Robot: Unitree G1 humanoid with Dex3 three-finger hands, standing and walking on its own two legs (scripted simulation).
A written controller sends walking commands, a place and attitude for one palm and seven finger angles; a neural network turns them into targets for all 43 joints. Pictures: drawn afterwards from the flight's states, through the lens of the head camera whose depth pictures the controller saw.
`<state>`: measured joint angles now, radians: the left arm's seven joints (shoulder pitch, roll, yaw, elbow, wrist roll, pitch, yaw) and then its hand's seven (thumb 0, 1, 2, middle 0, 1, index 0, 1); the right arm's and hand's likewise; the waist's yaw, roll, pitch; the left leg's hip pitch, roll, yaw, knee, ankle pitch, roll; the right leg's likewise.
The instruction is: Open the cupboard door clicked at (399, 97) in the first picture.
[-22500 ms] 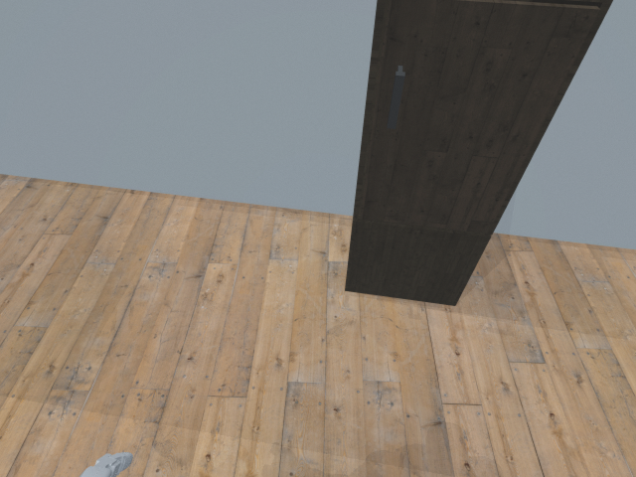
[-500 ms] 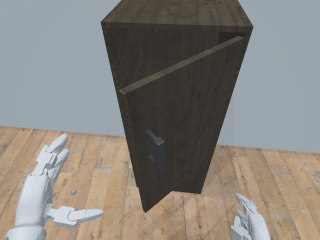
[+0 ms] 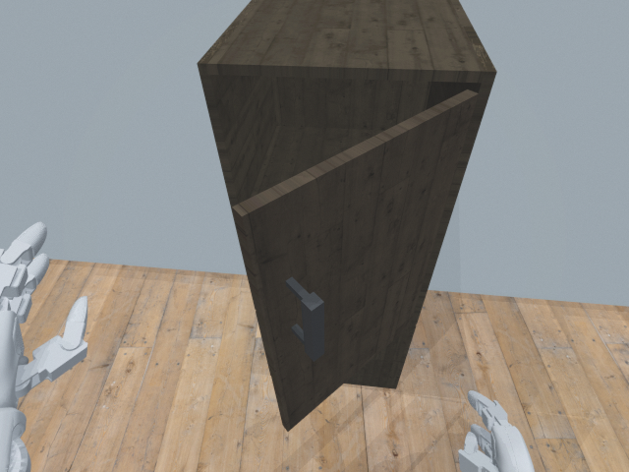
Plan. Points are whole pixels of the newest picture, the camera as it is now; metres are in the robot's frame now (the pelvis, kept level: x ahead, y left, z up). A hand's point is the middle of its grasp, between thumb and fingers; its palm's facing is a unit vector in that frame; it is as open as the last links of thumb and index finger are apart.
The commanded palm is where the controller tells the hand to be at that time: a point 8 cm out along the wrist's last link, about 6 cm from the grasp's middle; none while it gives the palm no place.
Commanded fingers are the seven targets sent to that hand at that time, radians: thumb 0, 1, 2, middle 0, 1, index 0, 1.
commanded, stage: draw the hand back to the body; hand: left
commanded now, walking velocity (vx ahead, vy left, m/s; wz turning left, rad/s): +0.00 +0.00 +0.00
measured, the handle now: (304, 319) +0.29 +0.06 +0.06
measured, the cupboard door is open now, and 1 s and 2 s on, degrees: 46 46 46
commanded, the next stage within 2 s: step back with the hand held close in 0.36 s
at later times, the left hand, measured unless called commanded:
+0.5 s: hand (85, 343) +0.18 +0.25 +0.16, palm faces +0.46 -0.80 -0.40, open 7.4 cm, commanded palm +0.14 +0.28 +0.17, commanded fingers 0.00 0.90 0.90 -0.20 -0.30 -0.20 -0.30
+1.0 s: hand (27, 388) +0.14 +0.27 +0.16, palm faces +0.36 -0.78 -0.51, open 7.4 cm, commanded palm +0.07 +0.31 +0.17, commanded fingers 0.00 0.90 0.90 -0.20 -0.30 -0.20 -0.30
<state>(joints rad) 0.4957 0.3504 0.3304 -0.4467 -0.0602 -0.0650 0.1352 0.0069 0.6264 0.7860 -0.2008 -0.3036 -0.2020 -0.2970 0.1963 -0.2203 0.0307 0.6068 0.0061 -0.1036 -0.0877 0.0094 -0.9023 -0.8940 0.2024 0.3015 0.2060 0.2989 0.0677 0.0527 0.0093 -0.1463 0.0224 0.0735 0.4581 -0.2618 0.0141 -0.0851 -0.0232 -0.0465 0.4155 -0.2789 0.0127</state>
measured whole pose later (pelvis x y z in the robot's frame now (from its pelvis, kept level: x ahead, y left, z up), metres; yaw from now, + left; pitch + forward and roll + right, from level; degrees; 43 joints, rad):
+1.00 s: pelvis -0.08 +0.02 -0.01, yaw -2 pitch -1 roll -1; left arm 0.57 0.45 0.45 -0.55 -0.04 -0.17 0.14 0.01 0.88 0.90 -0.22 -0.30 -0.22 -0.30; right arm 0.19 -0.22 -0.01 0.51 0.02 -0.01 -0.08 0.01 -0.90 -0.89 0.20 0.30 0.20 0.30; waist -0.01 -0.02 0.06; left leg -0.34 0.03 0.11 0.53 -0.18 0.05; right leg -0.30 -0.02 0.00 0.51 -0.19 0.03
